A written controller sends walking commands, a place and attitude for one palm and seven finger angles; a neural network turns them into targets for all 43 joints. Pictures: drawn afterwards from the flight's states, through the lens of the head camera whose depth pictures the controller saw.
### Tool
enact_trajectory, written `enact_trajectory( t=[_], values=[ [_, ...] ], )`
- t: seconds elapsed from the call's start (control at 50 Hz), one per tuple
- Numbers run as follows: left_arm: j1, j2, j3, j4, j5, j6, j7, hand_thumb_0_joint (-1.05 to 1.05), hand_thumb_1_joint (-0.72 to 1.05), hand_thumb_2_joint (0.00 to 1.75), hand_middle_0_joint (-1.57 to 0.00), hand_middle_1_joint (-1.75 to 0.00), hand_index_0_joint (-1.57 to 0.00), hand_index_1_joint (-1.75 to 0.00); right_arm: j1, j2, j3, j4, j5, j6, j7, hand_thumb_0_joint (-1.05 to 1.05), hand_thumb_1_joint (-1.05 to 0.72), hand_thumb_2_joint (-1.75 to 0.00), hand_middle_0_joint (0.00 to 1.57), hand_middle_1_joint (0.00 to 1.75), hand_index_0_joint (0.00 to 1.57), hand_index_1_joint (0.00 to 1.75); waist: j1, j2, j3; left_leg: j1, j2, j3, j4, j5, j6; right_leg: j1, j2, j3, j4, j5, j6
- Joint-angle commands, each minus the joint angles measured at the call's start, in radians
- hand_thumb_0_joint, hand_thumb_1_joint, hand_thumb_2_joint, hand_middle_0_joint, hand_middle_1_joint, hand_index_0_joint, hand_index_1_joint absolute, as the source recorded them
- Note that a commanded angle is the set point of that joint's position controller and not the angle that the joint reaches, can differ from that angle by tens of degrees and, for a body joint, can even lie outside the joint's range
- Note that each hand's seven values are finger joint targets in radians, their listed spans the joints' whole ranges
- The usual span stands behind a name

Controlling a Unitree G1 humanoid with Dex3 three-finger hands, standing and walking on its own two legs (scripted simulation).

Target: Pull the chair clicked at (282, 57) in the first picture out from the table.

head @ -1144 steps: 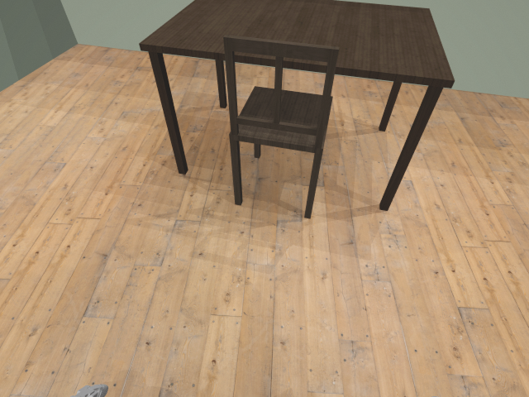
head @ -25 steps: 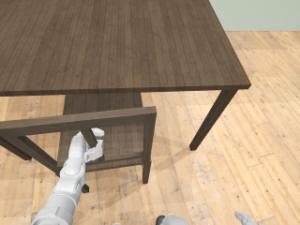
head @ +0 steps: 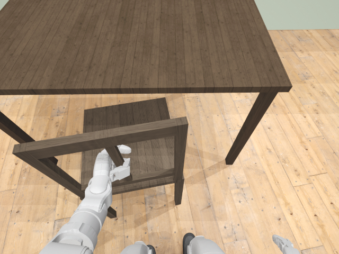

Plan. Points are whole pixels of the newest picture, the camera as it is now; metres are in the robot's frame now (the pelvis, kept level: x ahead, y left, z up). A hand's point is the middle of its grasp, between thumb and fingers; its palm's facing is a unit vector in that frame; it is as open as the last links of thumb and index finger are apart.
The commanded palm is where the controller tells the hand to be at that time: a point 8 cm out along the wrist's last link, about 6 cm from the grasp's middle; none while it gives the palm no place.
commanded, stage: step backward, pulling the chair out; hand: left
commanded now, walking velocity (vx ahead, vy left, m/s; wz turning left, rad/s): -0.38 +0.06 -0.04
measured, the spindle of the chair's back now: (120, 164) +0.36 +0.14 -0.10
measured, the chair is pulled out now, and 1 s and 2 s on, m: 0.13 0.16 0.16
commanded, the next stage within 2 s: none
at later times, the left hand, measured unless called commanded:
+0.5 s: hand (125, 172) +0.33 +0.12 -0.07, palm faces +0.05 -0.99 -0.16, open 5.5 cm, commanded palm +0.31 +0.17 -0.06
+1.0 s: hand (123, 178) +0.31 +0.12 -0.07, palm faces -0.04 -0.99 -0.16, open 5.4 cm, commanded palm +0.30 +0.18 -0.06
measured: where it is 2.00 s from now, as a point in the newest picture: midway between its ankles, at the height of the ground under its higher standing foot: outside the picture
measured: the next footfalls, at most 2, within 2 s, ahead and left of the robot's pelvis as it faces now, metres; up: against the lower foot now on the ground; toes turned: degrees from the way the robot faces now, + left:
left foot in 0.64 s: -0.01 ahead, +0.17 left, +0.00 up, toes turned +1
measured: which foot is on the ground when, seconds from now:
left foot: down 0.00-0.42, up 0.44-0.62, down 0.64-1.00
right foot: down 0.00-1.00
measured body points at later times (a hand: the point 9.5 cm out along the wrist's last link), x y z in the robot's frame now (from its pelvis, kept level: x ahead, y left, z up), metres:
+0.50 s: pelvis +0.00 +0.00 -0.01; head +0.06 -0.03 +0.44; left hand +0.32 +0.17 -0.06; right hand +0.10 -0.25 -0.15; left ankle +0.01 +0.12 -0.71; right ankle +0.09 -0.09 -0.73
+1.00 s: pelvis -0.02 +0.02 +0.00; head +0.04 +0.00 +0.44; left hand +0.31 +0.17 -0.06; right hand +0.07 -0.23 -0.13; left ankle -0.05 +0.17 -0.73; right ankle +0.09 -0.09 -0.73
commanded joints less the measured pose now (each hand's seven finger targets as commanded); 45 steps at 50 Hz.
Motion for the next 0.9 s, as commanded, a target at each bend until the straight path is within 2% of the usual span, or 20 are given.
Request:
enact_trajectory(
  t=[0.0,0.04,0.08,0.14,0.22,0.28,0.3,0.34,0.38,0.4,0.44,0.5,0.54,0.56,0.6,0.62,0.66,0.72,0.76,0.88],
  values=[
    [-0.211,0.190,-0.022,-0.210,0.053,-0.010,0.021,0.00,0.90,0.90,-0.50,-1.45,-0.50,-1.45,0.021,-0.125,-0.037,-0.096,-0.005,-0.021,-0.012,0.00,-0.90,-0.90,0.20,0.30,0.20,0.30,0.025,0.000,-0.468,0.167,0.074,-0.085,-0.110,0.174,0.017,0.284,-0.196,0.144,-0.096,0.169,0.026],
    [-0.201,0.153,-0.061,-0.242,0.043,-0.012,0.013,0.00,0.90,0.90,-0.50,-1.45,-0.50,-1.45,-0.007,-0.120,-0.028,-0.124,0.000,-0.014,-0.023,0.00,-0.90,-0.90,0.20,0.30,0.20,0.30,0.041,0.067,-0.438,0.126,0.147,-0.128,-0.208,0.213,0.048,0.287,-0.099,0.068,-0.015,0.037,0.064],
    [-0.214,0.129,-0.087,-0.258,0.031,-0.014,0.013,0.00,0.90,0.90,-0.50,-1.45,-0.50,-1.45,-0.030,-0.111,-0.022,-0.153,0.004,-0.010,-0.021,0.00,-0.90,-0.90,0.20,0.30,0.20,0.30,0.039,0.076,-0.361,0.081,0.179,-0.134,-0.270,-0.027,0.069,0.249,-0.069,0.063,-0.009,-0.232,0.056],
    [-0.220,0.117,-0.074,-0.280,0.030,-0.009,0.009,0.00,0.90,0.90,-0.50,-1.45,-0.50,-1.45,-0.037,-0.116,-0.021,-0.149,-0.013,-0.018,-0.032,0.00,-0.90,-0.90,0.20,0.30,0.20,0.30,0.061,0.198,-0.319,0.026,0.229,-0.178,-0.327,-0.008,0.086,0.252,-0.027,0.037,0.135,-0.175,0.035],
    [-0.245,0.134,-0.053,-0.263,0.033,-0.005,-0.002,0.00,0.90,0.90,-0.50,-1.45,-0.50,-1.45,0.008,-0.108,-0.030,-0.114,-0.027,-0.030,-0.027,0.00,-0.90,-0.90,0.20,0.30,0.20,0.30,0.043,0.095,-0.400,0.209,0.213,-0.086,-0.191,0.397,0.053,0.228,-0.054,0.066,0.085,0.075,0.044],
    [-0.276,0.140,-0.039,-0.256,0.040,0.000,-0.007,0.00,0.90,0.90,-0.50,-1.45,-0.50,-1.45,-0.039,-0.110,-0.019,-0.127,-0.033,-0.029,-0.020,0.00,-0.90,-0.90,0.20,0.30,0.20,0.30,0.057,0.172,-0.296,-0.008,0.236,-0.107,-0.256,0.125,0.062,0.257,-0.052,0.067,0.174,-0.131,0.036],
    [-0.272,0.158,-0.016,-0.248,0.038,-0.001,0.001,0.00,0.90,0.90,-0.50,-1.45,-0.50,-1.45,-0.040,-0.115,-0.027,-0.124,-0.029,-0.033,-0.024,0.00,-0.90,-0.90,0.20,0.30,0.20,0.30,0.065,0.142,-0.272,-0.055,0.233,-0.116,-0.246,0.050,0.073,0.270,-0.054,0.085,0.162,-0.142,0.026],
    [-0.252,0.158,-0.014,-0.210,0.034,-0.004,0.005,0.00,0.90,0.90,-0.50,-1.45,-0.50,-1.45,-0.012,-0.096,-0.025,-0.104,-0.024,-0.044,-0.024,0.00,-0.90,-0.90,0.20,0.30,0.20,0.30,0.056,-0.030,-0.295,0.005,0.162,-0.063,-0.127,-0.002,0.041,0.215,-0.127,0.185,0.040,-0.085,0.009],
    [-0.261,0.180,-0.006,-0.187,0.034,-0.008,0.010,0.00,0.90,0.90,-0.50,-1.45,-0.50,-1.45,0.029,-0.082,-0.029,-0.089,-0.018,-0.056,-0.019,0.00,-0.90,-0.90,0.20,0.30,0.20,0.30,0.036,-0.195,-0.339,0.113,0.047,-0.005,0.028,-0.081,-0.006,0.140,-0.253,0.332,-0.149,-0.082,-0.030],
    [-0.253,0.198,0.008,-0.163,0.035,-0.007,0.017,0.00,0.90,0.90,-0.50,-1.45,-0.50,-1.45,0.040,-0.089,-0.039,-0.081,-0.017,-0.062,-0.015,0.00,-0.90,-0.90,0.20,0.30,0.20,0.30,0.037,-0.217,-0.363,0.129,0.012,-0.004,0.121,-0.124,-0.017,0.151,-0.313,0.404,-0.213,-0.074,-0.062],
    [-0.258,0.188,0.004,-0.151,0.048,0.003,0.016,0.00,0.90,0.90,-0.50,-1.45,-0.50,-1.45,0.004,-0.090,-0.036,-0.073,-0.015,-0.071,-0.002,0.00,-0.90,-0.90,0.20,0.30,0.20,0.30,0.073,-0.181,-0.397,0.058,-0.003,-0.062,0.256,-0.180,-0.022,0.279,-0.377,0.437,-0.214,0.086,-0.101],
    [-0.270,0.193,0.014,-0.171,0.060,0.015,0.018,0.00,0.90,0.90,-0.50,-1.45,-0.50,-1.45,0.009,-0.100,-0.031,-0.050,-0.018,-0.085,0.008,0.00,-0.90,-0.90,0.20,0.30,0.20,0.30,0.056,-0.098,-0.470,0.043,0.021,-0.103,0.189,-0.137,-0.029,0.404,-0.380,0.347,-0.083,0.408,-0.107],
    [-0.252,0.170,0.000,-0.189,0.052,0.019,0.017,0.00,0.90,0.90,-0.50,-1.45,-0.50,-1.45,0.011,-0.096,-0.023,-0.045,-0.018,-0.078,0.006,0.00,-0.90,-0.90,0.20,0.30,0.20,0.30,0.045,-0.072,-0.480,0.105,0.028,-0.077,0.026,-0.056,-0.030,0.401,-0.331,0.262,-0.031,0.463,-0.065],
    [-0.243,0.156,-0.012,-0.197,0.049,0.022,0.014,0.00,0.90,0.90,-0.50,-1.45,-0.50,-1.45,0.016,-0.098,-0.025,-0.042,-0.018,-0.074,0.001,0.00,-0.90,-0.90,0.20,0.30,0.20,0.30,0.040,-0.079,-0.477,0.132,0.040,-0.067,-0.077,0.022,-0.025,0.395,-0.299,0.222,-0.002,0.452,-0.039],
    [-0.214,0.128,-0.039,-0.236,0.039,0.032,0.005,0.00,0.90,0.90,-0.50,-1.45,-0.50,-1.45,0.000,-0.130,-0.038,-0.070,-0.022,-0.062,-0.012,0.00,-0.90,-0.90,0.20,0.30,0.20,0.30,0.051,0.049,-0.439,0.156,0.157,-0.176,-0.202,0.256,0.032,0.315,-0.156,0.091,0.066,0.265,0.044],
    [-0.220,0.102,-0.055,-0.263,0.036,0.029,0.001,0.00,0.90,0.90,-0.50,-1.45,-0.50,-1.45,-0.001,-0.119,-0.040,-0.089,-0.024,-0.056,-0.014,0.00,-0.90,-0.90,0.20,0.30,0.20,0.30,0.061,0.078,-0.427,0.152,0.203,-0.178,-0.181,0.371,0.051,0.319,-0.107,0.049,0.084,0.225,0.066],
    [-0.215,0.076,-0.080,-0.314,0.033,0.027,-0.012,0.00,0.90,0.90,-0.50,-1.45,-0.50,-1.45,0.003,-0.093,-0.040,-0.118,-0.018,-0.051,-0.010,0.00,-0.90,-0.90,0.20,0.30,0.20,0.30,0.051,-0.028,-0.463,0.182,0.167,-0.072,-0.156,0.310,0.020,0.353,-0.106,0.055,0.025,0.172,0.066],
    [-0.205,0.103,-0.057,-0.349,0.037,0.024,-0.015,0.00,0.90,0.90,-0.50,-1.45,-0.50,-1.45,-0.022,-0.101,-0.037,-0.129,-0.025,-0.048,-0.017,0.00,-0.90,-0.90,0.20,0.30,0.20,0.30,0.052,0.092,-0.414,0.122,0.158,-0.042,-0.191,0.256,-0.005,0.345,-0.107,0.054,0.066,0.212,0.052],
    [-0.167,0.123,-0.039,-0.348,0.040,0.025,-0.014,0.00,0.90,0.90,-0.50,-1.45,-0.50,-1.45,-0.022,-0.103,-0.035,-0.139,-0.027,-0.043,-0.016,0.00,-0.90,-0.90,0.20,0.30,0.20,0.30,0.058,0.106,-0.387,0.083,0.152,-0.032,-0.183,0.221,-0.008,0.336,-0.104,0.061,0.070,0.204,0.048],
    [-0.172,0.141,-0.017,-0.310,0.048,0.016,-0.012,0.00,0.90,0.90,-0.50,-1.45,-0.50,-1.45,0.018,-0.087,-0.032,-0.128,-0.024,-0.044,-0.019,0.00,-0.90,-0.90,0.20,0.30,0.20,0.30,0.041,-0.065,-0.374,0.112,0.069,0.017,-0.112,0.022,-0.016,0.262,-0.157,0.139,-0.095,0.066,0.033]
  ],
)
